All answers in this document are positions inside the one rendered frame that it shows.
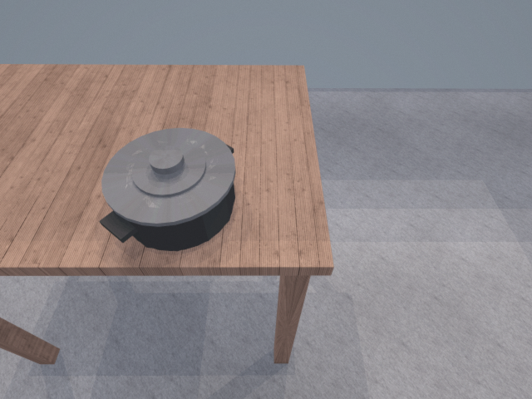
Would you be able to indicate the knob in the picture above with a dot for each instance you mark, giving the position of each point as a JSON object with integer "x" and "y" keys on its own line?
{"x": 166, "y": 160}

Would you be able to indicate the pot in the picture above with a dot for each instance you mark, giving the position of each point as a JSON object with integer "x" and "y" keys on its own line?
{"x": 174, "y": 237}

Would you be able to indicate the table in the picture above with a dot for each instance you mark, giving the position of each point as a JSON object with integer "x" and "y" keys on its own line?
{"x": 60, "y": 124}

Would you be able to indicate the lid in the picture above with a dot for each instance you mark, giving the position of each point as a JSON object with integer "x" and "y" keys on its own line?
{"x": 139, "y": 195}

